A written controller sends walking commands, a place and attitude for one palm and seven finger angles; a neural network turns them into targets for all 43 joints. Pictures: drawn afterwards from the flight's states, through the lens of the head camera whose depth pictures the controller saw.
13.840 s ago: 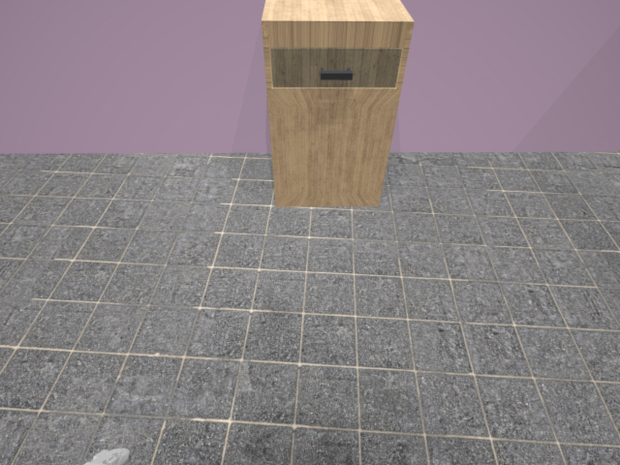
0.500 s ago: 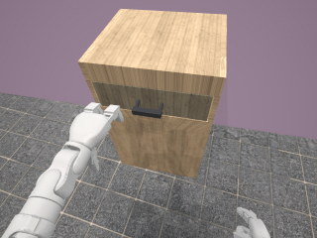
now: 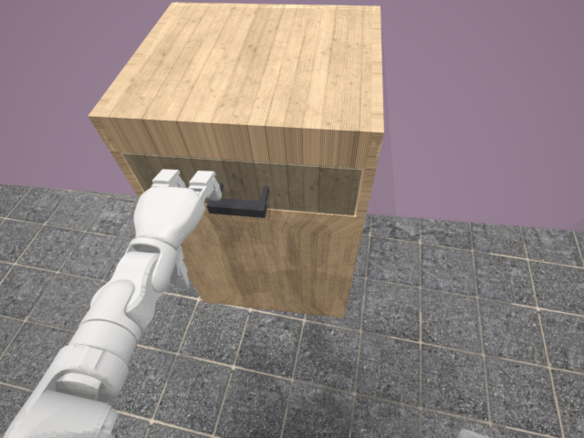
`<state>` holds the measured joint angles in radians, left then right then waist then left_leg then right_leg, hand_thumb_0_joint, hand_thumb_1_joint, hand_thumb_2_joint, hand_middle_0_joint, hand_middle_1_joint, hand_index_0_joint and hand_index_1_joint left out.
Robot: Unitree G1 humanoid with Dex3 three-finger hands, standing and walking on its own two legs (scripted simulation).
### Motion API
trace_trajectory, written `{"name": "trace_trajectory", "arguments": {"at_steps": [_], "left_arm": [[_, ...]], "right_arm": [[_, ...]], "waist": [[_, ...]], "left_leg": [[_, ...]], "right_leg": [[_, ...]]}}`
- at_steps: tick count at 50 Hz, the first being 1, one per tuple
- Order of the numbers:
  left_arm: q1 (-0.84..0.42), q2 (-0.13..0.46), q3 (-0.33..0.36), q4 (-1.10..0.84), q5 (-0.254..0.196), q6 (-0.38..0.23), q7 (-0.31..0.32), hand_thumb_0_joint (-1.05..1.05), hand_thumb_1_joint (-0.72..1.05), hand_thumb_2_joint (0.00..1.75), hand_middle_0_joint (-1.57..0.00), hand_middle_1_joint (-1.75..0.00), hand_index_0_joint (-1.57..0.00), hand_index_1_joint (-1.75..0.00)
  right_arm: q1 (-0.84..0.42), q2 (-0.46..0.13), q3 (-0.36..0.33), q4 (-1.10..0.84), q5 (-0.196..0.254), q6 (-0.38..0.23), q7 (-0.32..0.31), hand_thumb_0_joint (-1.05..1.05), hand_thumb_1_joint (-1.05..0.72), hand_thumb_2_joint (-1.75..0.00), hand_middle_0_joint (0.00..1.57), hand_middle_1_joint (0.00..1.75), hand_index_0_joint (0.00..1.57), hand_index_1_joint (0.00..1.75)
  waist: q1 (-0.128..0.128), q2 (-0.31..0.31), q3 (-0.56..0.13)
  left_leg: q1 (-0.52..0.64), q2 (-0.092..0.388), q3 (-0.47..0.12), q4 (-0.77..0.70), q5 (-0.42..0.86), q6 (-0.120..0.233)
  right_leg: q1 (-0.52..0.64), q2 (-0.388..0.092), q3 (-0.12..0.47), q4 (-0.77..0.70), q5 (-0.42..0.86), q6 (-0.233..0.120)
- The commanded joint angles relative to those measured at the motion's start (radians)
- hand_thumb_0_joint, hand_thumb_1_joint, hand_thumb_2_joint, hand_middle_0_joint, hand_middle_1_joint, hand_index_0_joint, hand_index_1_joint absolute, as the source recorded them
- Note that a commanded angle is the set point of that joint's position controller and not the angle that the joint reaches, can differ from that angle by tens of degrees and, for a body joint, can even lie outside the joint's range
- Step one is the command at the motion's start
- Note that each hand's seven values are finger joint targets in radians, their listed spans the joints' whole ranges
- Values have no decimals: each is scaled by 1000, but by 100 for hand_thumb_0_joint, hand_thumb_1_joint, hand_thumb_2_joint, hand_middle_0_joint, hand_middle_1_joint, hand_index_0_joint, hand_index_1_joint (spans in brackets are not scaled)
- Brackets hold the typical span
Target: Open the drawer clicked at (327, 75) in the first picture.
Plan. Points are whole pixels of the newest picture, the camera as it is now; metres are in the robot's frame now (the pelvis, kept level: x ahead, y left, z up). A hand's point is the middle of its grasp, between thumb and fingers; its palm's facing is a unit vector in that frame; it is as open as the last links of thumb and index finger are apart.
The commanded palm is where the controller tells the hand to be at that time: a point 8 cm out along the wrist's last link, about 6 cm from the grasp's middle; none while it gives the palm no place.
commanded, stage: move the hooked fingers above the handle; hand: left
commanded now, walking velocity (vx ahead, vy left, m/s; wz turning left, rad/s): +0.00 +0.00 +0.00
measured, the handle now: (239, 198) +0.55 +0.14 -0.07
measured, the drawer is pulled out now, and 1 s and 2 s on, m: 0.00 0.00 0.00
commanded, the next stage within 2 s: none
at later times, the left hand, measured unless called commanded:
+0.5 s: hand (207, 208) +0.46 +0.17 +0.01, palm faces +0.00 +0.01 -1.00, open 13.8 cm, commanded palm +0.45 +0.16 +0.05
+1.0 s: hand (237, 201) +0.49 +0.12 -0.02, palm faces +0.01 +0.06 -1.00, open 13.8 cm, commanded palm +0.47 +0.15 +0.03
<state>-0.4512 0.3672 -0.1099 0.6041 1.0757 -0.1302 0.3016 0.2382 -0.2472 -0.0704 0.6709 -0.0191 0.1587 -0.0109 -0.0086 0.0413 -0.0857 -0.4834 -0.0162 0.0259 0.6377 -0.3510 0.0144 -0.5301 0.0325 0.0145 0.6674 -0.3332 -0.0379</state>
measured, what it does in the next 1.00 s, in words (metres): stands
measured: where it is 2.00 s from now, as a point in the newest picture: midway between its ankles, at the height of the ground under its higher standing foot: outside the picture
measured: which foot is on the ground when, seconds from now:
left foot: down 0.00-1.00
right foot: down 0.00-1.00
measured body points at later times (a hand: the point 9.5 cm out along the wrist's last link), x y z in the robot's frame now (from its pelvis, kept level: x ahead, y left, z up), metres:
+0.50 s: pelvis -0.01 +0.00 -0.02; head +0.08 -0.02 +0.42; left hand +0.46 +0.16 +0.06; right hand +0.04 -0.26 -0.16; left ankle -0.03 +0.11 -0.72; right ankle -0.01 -0.10 -0.72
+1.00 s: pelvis -0.03 +0.02 -0.03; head +0.09 -0.02 +0.40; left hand +0.49 +0.12 +0.04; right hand -0.03 -0.24 -0.18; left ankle -0.03 +0.11 -0.72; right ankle -0.01 -0.10 -0.72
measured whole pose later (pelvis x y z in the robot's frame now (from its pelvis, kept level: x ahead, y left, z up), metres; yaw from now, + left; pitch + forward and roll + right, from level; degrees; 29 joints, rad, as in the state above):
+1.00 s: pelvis -0.03 +0.02 -0.03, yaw -2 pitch +22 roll +1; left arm -0.98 0.29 -0.09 1.22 1.11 0.24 0.50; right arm 0.29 -0.23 -0.02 0.70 -0.02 0.18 -0.01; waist -0.19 0.08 -0.12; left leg -0.84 -0.01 0.08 0.86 -0.41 0.04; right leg -0.89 0.04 0.06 0.87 -0.36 -0.01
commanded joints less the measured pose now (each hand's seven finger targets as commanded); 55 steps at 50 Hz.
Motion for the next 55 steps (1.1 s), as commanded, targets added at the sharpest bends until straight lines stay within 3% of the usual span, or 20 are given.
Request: {"name": "trace_trajectory", "arguments": {"at_steps": [1, 7, 12, 13, 18, 20, 25, 28, 31, 34, 35, 38, 41, 42, 45, 47, 50, 52, 53, 55], "left_arm": [[-370, 178, 68, -76, 8, 67, 64, 0, -50, 30, -30, -120, -30, -120], [-539, 83, -48, -53, -16, 53, 5, 0, -50, 30, -30, -120, -30, -120], [-634, 113, -18, 26, 4, -6, 33, 0, -50, 30, -30, -120, -30, -120], [-641, 162, 33, 55, 12, -5, 52, 0, -50, 30, -30, -120, -30, -120], [-684, 256, 126, 192, 45, 70, 157, 0, -50, 30, -30, -120, -30, -120], [-687, 221, 95, 250, 51, 118, 174, 0, -50, 30, -30, -120, -30, -120], [-786, 74, -47, 352, 27, 181, 111, 0, -50, 30, -30, -120, -30, -120], [-926, -9, -124, 298, -5, 127, 43, 0, -50, 30, -30, -120, -30, -120], [-1014, 8, -123, 226, -3, 36, 24, 0, -50, 30, -30, -120, -30, -120], [-1047, 102, -33, 247, 34, -11, 85, 0, -50, 30, -30, -120, -30, -120], [-1019, 160, 24, 302, 52, -1, 123, 0, -50, 30, -30, -120, -30, -120], [-934, 353, 204, 386, 60, 95, 241, 0, -50, 30, -30, -120, -30, -120], [-884, 276, 130, 458, 87, 252, 318, 0, -50, 30, -30, -120, -30, -120], [-851, 285, 131, 486, 97, 306, 320, 0, -50, 30, -30, -120, -30, -120], [-938, 330, 119, 454, 79, 412, 295, 0, -50, 30, -30, -120, -30, -120], [-950, 334, 99, 478, 35, 459, 245, 0, -50, 30, -30, -120, -30, -120], [-971, 355, 91, 492, -33, 428, 111, 0, -50, 30, -30, -120, -30, -120], [-981, 256, 10, 467, -41, 338, 15, 0, -50, 30, -30, -120, -30, -120], [-1008, 149, -74, 419, -39, 268, -28, 0, -50, 30, -30, -120, -30, -120], [-971, -14, -179, 358, -41, 143, -79, 0, -50, 30, -30, -120, -30, -120]], "right_arm": [[12, -113, -41, -97, 8, -25, 6, 0, -90, -90, 20, 30, 20, 30], [44, -115, -50, -90, 10, -23, -4, 0, -90, -90, 20, 30, 20, 30], [76, -111, -46, -65, 0, -31, -11, 0, -90, -90, 20, 30, 20, 30], [84, -116, -44, -59, -2, -33, -13, 0, -90, -90, 20, 30, 20, 30], [88, -114, -30, -52, -14, -35, -6, 0, -90, -90, 20, 30, 20, 30], [97, -114, -32, -54, -13, -32, -2, 0, -90, -90, 20, 30, 20, 30], [158, -130, -49, -45, -2, -38, 5, 0, -90, -90, 20, 30, 20, 30], [186, -135, -60, -30, -6, -55, -3, 0, -90, -90, 20, 30, 20, 30], [225, -140, -64, -8, -21, -74, -9, 0, -90, -90, 20, 30, 20, 30], [256, -141, -54, 11, -36, -86, -6, 0, -90, -90, 20, 30, 20, 30], [256, -142, -48, 18, -38, -85, -5, 0, -90, -90, 20, 30, 20, 30], [217, -154, -18, 1, -51, -64, 6, 0, -90, -90, 20, 30, 20, 30], [194, -146, -15, -26, -48, -38, 18, 0, -90, -90, 20, 30, 20, 30], [192, -155, -16, -32, -43, -26, 21, 0, -90, -90, 20, 30, 20, 30], [180, -159, -11, -56, -18, 5, 10, 0, -90, -90, 20, 30, 20, 30], [162, -157, -5, -61, 1, 16, -9, 0, -90, -90, 20, 30, 20, 30], [168, -167, 1, -70, 19, 8, -45, 0, -90, -90, 20, 30, 20, 30], [199, -165, -5, -73, 24, -20, -67, 0, -90, -90, 20, 30, 20, 30], [208, -157, -13, -77, 23, -40, -71, 0, -90, -90, 20, 30, 20, 30], [226, -147, -26, -57, 11, -81, -65, 0, -90, -90, 20, 30, 20, 30]], "waist": [[-5, -70, -361], [-61, -80, -390], [-77, -72, -361], [-68, -68, -364], [-52, -38, -425], [-62, -42, -448], [-142, -90, -456], [-197, -76, -462], [-206, 18, -528], [-196, 51, -532], [-186, 32, -504], [-107, 30, -522], [-103, 25, -541], [-98, 2, -562], [-116, -78, -634], [-133, -135, -611], [-157, -186, -547], [-197, -180, -485], [-225, -150, -474], [-226, -53, -477]], "left_leg": [[87, -27, 23, -18, 404, 21], [122, -28, 13, -1, 395, 32], [86, -27, -2, 26, 348, 31], [63, -29, -3, 32, 339, 30], [-49, -37, 9, 67, 321, 25], [-67, -35, 20, 78, 321, 23], [-49, -25, 20, 95, 305, 31], [-11, -18, -6, 113, 293, 38], [42, -12, -31, 153, 314, 37], [-14, -9, -53, 197, 309, 31], [-64, -9, -53, 209, 299, 30], [-223, -25, -28, 217, 291, 28], [-254, -27, 11, 222, 335, 19], [-242, -25, 19, 217, 349, 17], [-222, -25, 31, 177, 331, 25], [-230, -30, 42, 139, 259, 34], [-243, -29, 33, 95, 148, 48], [-198, -15, 17, 78, 119, 55], [-144, -9, 10, 83, 128, 57], [-49, 2, -11, 110, 153, 53]], "right_leg": [[231, -7, 14, -45, 474, -6], [203, -11, 11, -54, 481, 3], [113, -9, 5, -29, 403, -2], [108, -6, 4, -21, 383, -6], [118, -6, 9, 28, 391, -7], [113, -4, 6, 38, 402, -4], [72, 4, 1, 19, 402, 7], [0, 2, -1, 23, 352, 8], [-94, 3, -3, 66, 308, 1], [-179, 11, -20, 124, 253, -9], [-198, 14, -25, 142, 242, -12], [-112, 12, -22, 189, 274, -17], [-65, 13, -27, 190, 349, -12], [-36, 14, -27, 181, 374, -9], [91, 10, -15, 139, 418, 10], [159, 3, 0, 84, 392, 25], [196, -11, 24, 27, 317, 43], [134, -12, 22, 3, 275, 40], [73, -10, 19, -3, 264, 35], [-63, -5, 4, 18, 211, 22]]}}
